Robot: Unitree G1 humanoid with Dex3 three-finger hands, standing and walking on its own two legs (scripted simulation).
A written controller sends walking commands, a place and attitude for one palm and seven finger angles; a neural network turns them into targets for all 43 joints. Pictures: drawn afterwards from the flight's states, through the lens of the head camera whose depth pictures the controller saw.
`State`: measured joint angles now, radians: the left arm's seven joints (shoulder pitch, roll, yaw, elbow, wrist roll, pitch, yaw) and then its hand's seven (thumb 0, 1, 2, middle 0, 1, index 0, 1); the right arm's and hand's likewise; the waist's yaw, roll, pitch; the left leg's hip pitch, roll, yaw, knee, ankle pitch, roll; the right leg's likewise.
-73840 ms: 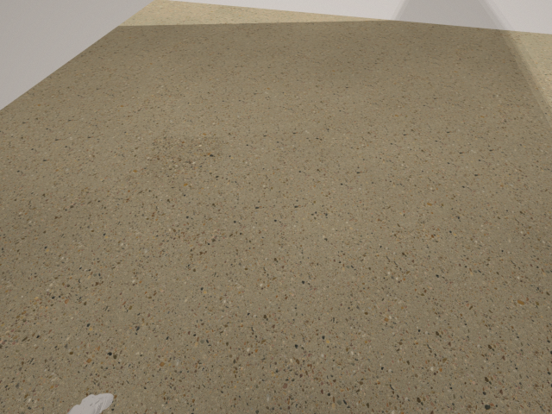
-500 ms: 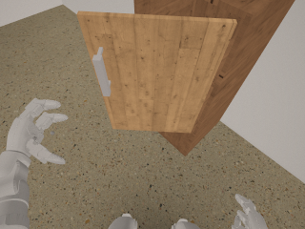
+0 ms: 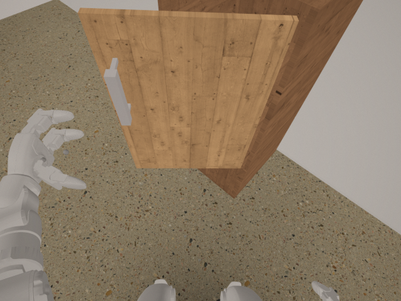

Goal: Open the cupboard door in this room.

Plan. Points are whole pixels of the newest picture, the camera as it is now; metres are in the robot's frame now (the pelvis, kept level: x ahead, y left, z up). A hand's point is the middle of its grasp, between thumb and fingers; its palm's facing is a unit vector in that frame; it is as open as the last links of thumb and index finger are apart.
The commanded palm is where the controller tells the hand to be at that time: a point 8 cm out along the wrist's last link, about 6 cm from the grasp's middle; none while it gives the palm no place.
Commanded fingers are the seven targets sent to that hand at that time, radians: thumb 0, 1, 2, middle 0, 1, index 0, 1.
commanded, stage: move the hooked fingers beside the handle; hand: left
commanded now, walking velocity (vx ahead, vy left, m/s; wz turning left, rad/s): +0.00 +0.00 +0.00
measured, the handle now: (121, 93) +0.55 +0.19 +0.04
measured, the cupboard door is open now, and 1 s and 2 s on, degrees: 43 43 43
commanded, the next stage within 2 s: slide the fingers in behind the handle in 1.60 s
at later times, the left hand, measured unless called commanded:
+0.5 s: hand (84, 122) +0.45 +0.25 +0.06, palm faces +0.02 -1.00 -0.01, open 14.0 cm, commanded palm +0.44 +0.30 +0.05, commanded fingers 0.00 -0.50 0.30 -0.30 -1.20 -0.30 -1.20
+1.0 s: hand (95, 104) +0.51 +0.24 +0.05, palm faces +0.01 -1.00 -0.01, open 14.0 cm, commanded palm +0.48 +0.29 +0.05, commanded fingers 0.00 -0.50 0.30 -0.30 -1.20 -0.30 -1.20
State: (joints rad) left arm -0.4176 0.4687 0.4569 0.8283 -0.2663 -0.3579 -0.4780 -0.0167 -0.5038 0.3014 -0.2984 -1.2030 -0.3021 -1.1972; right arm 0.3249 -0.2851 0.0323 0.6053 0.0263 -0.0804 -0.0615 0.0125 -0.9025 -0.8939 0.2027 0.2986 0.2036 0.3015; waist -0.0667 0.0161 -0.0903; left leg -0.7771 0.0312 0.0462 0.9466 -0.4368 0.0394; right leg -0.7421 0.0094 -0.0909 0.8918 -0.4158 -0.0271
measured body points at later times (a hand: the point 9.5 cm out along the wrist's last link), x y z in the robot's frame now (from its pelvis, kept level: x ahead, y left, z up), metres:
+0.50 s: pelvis -0.01 +0.00 -0.01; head +0.11 +0.02 +0.42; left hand +0.45 +0.30 +0.06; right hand +0.03 -0.27 -0.12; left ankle +0.01 +0.09 -0.69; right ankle +0.01 -0.11 -0.69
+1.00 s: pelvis +0.00 +0.00 -0.02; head +0.15 +0.02 +0.41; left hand +0.50 +0.29 +0.06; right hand -0.01 -0.27 -0.12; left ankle +0.01 +0.09 -0.69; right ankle +0.01 -0.11 -0.69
